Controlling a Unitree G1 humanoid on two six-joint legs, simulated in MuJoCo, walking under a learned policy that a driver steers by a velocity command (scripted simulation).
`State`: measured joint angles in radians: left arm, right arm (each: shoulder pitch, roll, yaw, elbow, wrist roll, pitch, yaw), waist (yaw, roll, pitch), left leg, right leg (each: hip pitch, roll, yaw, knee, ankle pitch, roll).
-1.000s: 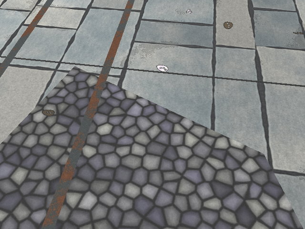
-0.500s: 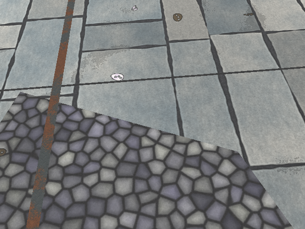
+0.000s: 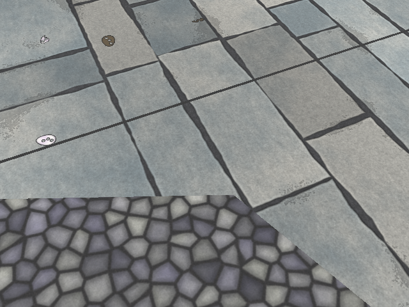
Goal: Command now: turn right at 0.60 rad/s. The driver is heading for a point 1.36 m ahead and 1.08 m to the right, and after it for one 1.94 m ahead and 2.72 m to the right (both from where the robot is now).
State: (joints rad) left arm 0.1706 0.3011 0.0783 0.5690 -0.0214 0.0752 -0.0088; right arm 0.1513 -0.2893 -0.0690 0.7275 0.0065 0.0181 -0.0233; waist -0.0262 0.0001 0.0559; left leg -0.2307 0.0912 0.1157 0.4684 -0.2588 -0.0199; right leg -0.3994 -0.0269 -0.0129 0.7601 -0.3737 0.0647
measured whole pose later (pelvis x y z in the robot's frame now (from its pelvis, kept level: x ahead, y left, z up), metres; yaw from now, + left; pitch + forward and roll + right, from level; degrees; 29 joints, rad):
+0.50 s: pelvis +0.01 -0.01 -0.01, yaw -18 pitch +2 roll +1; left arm 0.17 0.32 0.08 0.58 -0.02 0.05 0.02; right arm 0.11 -0.30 -0.07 0.70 0.01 -0.01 0.00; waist 0.02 -0.01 0.04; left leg -0.32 -0.04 -0.08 0.57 -0.30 -0.05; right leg -0.33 0.11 0.22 0.55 -0.24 -0.02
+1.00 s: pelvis -0.01 -0.03 +0.00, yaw -26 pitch +0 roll +0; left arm 0.18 0.23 0.03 0.65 0.02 0.03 0.00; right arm 0.20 -0.28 -0.03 0.75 -0.02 0.00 -0.01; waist -0.04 0.04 0.03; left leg -0.23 0.06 0.00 0.51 -0.26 -0.05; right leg -0.21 0.03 0.04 0.51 -0.29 -0.01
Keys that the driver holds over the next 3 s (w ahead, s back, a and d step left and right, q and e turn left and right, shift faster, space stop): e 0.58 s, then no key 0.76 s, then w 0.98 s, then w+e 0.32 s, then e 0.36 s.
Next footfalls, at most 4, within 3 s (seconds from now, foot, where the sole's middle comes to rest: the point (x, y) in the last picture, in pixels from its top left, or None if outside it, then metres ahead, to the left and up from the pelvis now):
0.06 right None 0.04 -0.13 -0.78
0.52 left None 0.09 0.08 -0.78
0.88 right None -0.03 -0.15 -0.78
2.06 right None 0.36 -0.30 -0.78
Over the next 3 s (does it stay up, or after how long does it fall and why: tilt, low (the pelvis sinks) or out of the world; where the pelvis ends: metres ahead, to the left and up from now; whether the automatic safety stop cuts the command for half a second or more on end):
stays up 0.66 -0.31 -0.01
